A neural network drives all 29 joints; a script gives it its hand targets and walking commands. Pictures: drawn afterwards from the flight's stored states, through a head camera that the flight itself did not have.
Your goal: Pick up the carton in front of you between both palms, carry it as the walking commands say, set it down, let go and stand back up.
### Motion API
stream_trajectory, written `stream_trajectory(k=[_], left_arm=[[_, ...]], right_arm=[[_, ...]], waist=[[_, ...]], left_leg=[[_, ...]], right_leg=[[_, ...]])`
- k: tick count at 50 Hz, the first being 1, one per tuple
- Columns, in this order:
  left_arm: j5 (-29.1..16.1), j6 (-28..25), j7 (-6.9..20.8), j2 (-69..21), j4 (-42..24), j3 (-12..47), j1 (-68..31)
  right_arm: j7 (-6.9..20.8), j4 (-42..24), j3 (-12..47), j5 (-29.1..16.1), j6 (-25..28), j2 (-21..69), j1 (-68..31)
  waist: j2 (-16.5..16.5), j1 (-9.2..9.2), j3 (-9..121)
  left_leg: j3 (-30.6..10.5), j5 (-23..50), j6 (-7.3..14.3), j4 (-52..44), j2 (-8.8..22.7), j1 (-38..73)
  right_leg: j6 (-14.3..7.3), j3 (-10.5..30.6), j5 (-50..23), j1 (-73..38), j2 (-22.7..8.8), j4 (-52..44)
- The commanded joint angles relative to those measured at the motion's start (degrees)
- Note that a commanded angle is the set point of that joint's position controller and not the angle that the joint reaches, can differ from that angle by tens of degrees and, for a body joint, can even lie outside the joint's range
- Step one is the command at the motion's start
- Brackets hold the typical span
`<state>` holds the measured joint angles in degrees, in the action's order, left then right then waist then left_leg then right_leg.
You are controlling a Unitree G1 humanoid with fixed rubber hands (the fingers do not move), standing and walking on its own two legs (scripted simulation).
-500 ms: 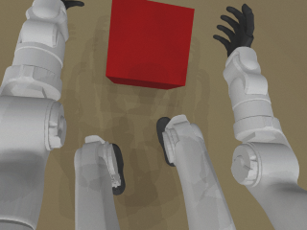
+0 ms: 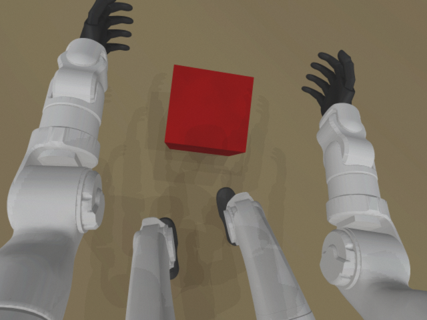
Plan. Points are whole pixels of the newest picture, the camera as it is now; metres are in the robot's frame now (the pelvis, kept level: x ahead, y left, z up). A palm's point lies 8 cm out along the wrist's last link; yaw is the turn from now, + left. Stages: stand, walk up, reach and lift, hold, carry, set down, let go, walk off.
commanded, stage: set down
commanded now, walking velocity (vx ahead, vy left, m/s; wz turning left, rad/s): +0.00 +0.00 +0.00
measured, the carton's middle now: (206, 118) +0.49 -0.09 -0.47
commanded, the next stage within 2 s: let go in 0.06 s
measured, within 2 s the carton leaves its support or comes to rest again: neither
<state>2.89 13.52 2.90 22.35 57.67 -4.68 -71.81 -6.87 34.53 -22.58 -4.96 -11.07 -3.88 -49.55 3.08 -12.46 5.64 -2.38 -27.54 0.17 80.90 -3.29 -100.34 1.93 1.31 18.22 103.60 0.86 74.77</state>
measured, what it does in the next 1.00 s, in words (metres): rises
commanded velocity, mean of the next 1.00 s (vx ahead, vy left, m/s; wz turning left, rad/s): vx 0.00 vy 0.00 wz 0.00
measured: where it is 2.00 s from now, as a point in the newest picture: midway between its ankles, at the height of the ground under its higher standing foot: (201, 242)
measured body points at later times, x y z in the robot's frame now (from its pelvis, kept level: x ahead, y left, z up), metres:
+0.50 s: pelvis +0.05 -0.02 +0.12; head +0.26 -0.01 +0.52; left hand +0.44 +0.15 +0.01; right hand +0.36 -0.26 +0.03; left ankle +0.05 +0.11 -0.56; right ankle +0.11 -0.13 -0.56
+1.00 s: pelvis +0.11 +0.00 +0.18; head +0.17 +0.00 +0.63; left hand +0.32 +0.22 +0.09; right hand +0.28 -0.24 +0.10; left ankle +0.05 +0.11 -0.56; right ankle +0.11 -0.13 -0.56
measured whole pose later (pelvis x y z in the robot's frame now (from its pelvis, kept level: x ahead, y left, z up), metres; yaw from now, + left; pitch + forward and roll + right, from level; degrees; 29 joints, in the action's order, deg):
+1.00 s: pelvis +0.11 +0.00 +0.18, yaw -1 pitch +6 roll -1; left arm 2.1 0.8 0.0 10.3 29.1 -4.1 7.0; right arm 4.1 23.3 -1.0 -2.1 -1.8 -12.1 12.9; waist -0.2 -2.4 -1.8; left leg -2.7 -19.0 0.4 27.9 -0.6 -14.8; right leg 0.4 2.8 12.3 19.8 1.9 26.1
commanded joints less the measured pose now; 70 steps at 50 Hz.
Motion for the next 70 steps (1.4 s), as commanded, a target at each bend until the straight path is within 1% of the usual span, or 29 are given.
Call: stream_trajectory(k=[1,3,4,8,11,14,16,19,22,25,28,32,35,38,40,46,49,51,54,59,60,61,66,70], left_arm=[[0.5,-1.3,0.3,4.5,-5.2,-1.2,-15.3],[0.9,-1.7,0.7,3.7,-4.2,-1.9,-14.3],[1.4,-1.9,0.7,3.5,-4.1,-2.6,-13.5],[3.7,-2.8,-0.2,1.0,-5.7,-4.9,-6.4],[5.2,-3.6,-2.2,-2.6,-10.2,-6.4,1.6],[6.1,-4.4,-5.2,-7.0,-16.7,-7.4,11.0],[6.2,-4.9,-7.3,-9.5,-21.5,-7.5,16.2],[5.7,-5.8,-9.5,-11.8,-27.4,-7.1,23.3],[4.9,-6.9,-10.4,-12.8,-30.1,-6.5,31.2],[3.7,-8.5,-10.2,-12.7,-30.7,-5.7,39.2],[2.3,-10.3,-9.3,-11.5,-30.3,-4.7,46.4],[1.3,-12.3,-7.8,-10.2,-29.5,-3.7,54.9],[1.1,-13.4,-6.9,-9.5,-29.3,-3.4,60.9],[1.0,-14.1,-6.2,-8.9,-29.7,-3.2,66.1],[0.9,-14.3,-5.7,-8.6,-30.3,-3.0,69.1],[-0.3,-14.0,-3.7,-7.8,-32.5,-1.4,76.4],[-1.2,-13.4,-2.4,-7.6,-34.3,-0.1,80.1],[-2.0,-12.9,-1.7,-7.5,-35.4,0.7,81.4],[-3.0,-11.9,-0.6,-7.1,-36.9,1.7,82.0],[-3.5,-9.6,0.6,-6.5,-38.7,2.4,81.6],[-4.3,-11.2,-0.5,-7.0,-34.9,2.6,82.9],[-4.1,-11.3,-1.0,-7.1,-35.4,2.8,82.7],[-4.0,-10.3,-1.7,-5.7,-35.8,2.6,81.5],[-3.5,-9.0,-1.8,-5.1,-35.5,2.1,82.3]], right_arm=[[0.5,-6.0,-1.1,1.2,1.3,-5.9,-7.8],[1.0,-5.1,-1.5,2.0,1.5,-5.0,-7.1],[1.4,-5.1,-1.4,2.4,1.7,-4.7,-6.7],[3.2,-5.9,-1.1,4.4,2.9,-4.4,-1.0],[5.2,-7.7,0.0,6.2,3.9,-5.0,5.7],[7.9,-10.3,2.2,8.0,4.8,-6.6,12.9],[9.6,-11.7,4.1,8.3,5.2,-8.0,16.8],[11.6,-12.4,7.2,7.7,5.9,-9.5,22.7],[12.9,-12.0,10.4,6.7,6.6,-10.4,29.5],[13.6,-11.9,13.3,5.7,7.5,-10.8,36.2],[13.5,-13.1,16.0,4.3,8.7,-11.2,43.0],[12.5,-16.5,18.9,2.7,10.1,-11.4,51.2],[11.8,-18.8,20.4,2.1,10.5,-11.8,55.9],[11.3,-19.7,21.2,1.9,10.6,-12.1,59.1],[11.2,-19.6,21.3,1.8,10.6,-12.4,60.3],[11.0,-16.9,20.2,2.4,10.6,-13.5,61.2],[10.8,-15.7,19.3,3.2,10.2,-14.0,62.6],[10.6,-15.1,18.8,3.8,9.7,-14.2,63.2],[10.5,-14.4,18.1,4.6,8.6,-14.4,63.3],[10.8,-14.4,17.4,5.6,6.3,-14.6,61.8],[9.5,-16.5,17.6,6.0,3.6,-16.4,59.1],[9.0,-16.0,17.7,6.3,2.8,-16.1,60.3],[8.4,-17.0,18.6,6.2,0.8,-15.5,59.7],[7.9,-18.3,19.2,5.8,-0.7,-15.3,59.3]], waist=[[8.5,-2.99,53.2],[8.2,-2.86,51.2],[7.9,-2.38,50.9],[7.1,-1.18,54.3],[6.2,-0.40,57.3],[4.9,0.67,57.1],[4.0,1.31,53.7],[2.6,2.25,45.5],[1.5,3.06,37.1],[-0.2,3.70,30.7],[-2.4,4.30,26.6],[-5.3,5.11,22.7],[-5.7,6.01,19.8],[-4.6,7.31,16.0],[-3.5,8.29,13.3],[-0.1,10.86,6.5],[0.2,11.44,4.5],[-0.2,11.50,2.7],[-1.4,11.33,-0.9],[-2.2,11.37,-6.1],[-2.1,11.31,-3.4],[-1.1,11.47,-4.4],[-0.3,11.92,-7.2],[-0.7,12.51,-8.5]], left_leg=[[2.0,13.7,-0.7,-12.8,-2.1,31.6],[1.7,13.4,-0.7,-14.9,-2.1,32.5],[1.7,13.7,-0.7,-15.8,-2.0,33.2],[1.6,18.6,-1.1,-19.4,-2.2,38.7],[1.2,24.1,-1.5,-22.2,-2.4,44.1],[0.9,27.3,-2.0,-25.7,-2.4,49.4],[0.8,25.9,-2.5,-28.7,-2.3,51.4],[1.1,19.9,-2.7,-33.3,-1.9,51.7],[1.7,14.1,-2.6,-37.2,-1.5,51.9],[2.0,11.4,-2.1,-40.2,-1.2,52.5],[2.3,11.2,-1.5,-42.2,-0.9,53.3],[2.4,12.9,-0.6,-44.9,-0.8,56.0],[2.3,15.8,-0.3,-47.3,-0.7,60.1],[2.0,18.9,-0.3,-50.0,-0.6,65.7],[1.8,21.1,-0.6,-51.8,-0.3,69.9],[1.3,27.3,-1.8,-56.0,0.8,81.1],[0.8,30.7,-2.0,-57.6,1.4,85.7],[0.6,31.9,-2.1,-58.7,1.8,87.8],[0.4,30.7,-2.0,-60.2,2.4,88.8],[0.2,25.3,-1.5,-62.1,3.0,87.3],[-0.6,30.1,-1.9,-59.9,3.5,90.7],[-0.5,31.2,-2.3,-59.2,3.4,90.3],[-0.2,27.2,-1.8,-59.5,3.4,87.7],[0.6,24.2,-1.3,-59.7,2.9,86.6]], right_leg=[[3.0,-7.6,-19.8,-35.9,2.3,-7.4],[3.0,-7.5,-18.9,-36.5,2.1,-9.3],[3.0,-7.3,-18.8,-37.4,2.1,-10.2],[2.7,-7.2,-22.0,-43.7,2.2,-13.2],[1.9,-7.0,-25.6,-49.0,2.4,-15.2],[0.9,-6.5,-27.0,-54.6,2.7,-17.8],[0.2,-5.9,-25.9,-58.0,2.7,-20.1],[-0.8,-4.8,-22.6,-63.2,2.2,-23.7],[-1.2,-3.2,-19.1,-69.0,1.5,-27.3],[-1.0,-1.5,-18.2,-75.7,0.8,-30.6],[-0.6,0.1,-21.2,-83.0,0.4,-33.1],[0.2,1.8,-29.3,-92.4,-0.1,-35.6],[0.7,2.4,-34.9,-97.1,-0.3,-37.4],[0.9,2.4,-36.9,-99.5,-0.1,-39.7],[0.8,2.0,-36.1,-100.0,0.3,-41.5],[-0.2,0.1,-30.7,-99.8,1.8,-46.6],[-0.6,-0.4,-28.8,-100.4,2.5,-48.4],[-0.8,-0.6,-27.2,-100.7,2.8,-49.4],[-1.0,-0.8,-23.6,-100.9,3.1,-50.6],[-1.2,-1.4,-17.7,-102.4,3.4,-51.1],[-1.0,-1.8,-14.7,-99.6,4.4,-49.1],[-1.3,-1.9,-13.5,-98.7,4.4,-48.9],[-1.3,-1.8,-12.0,-98.9,4.2,-48.3],[-1.1,-1.8,-12.3,-100.8,3.8,-48.5]])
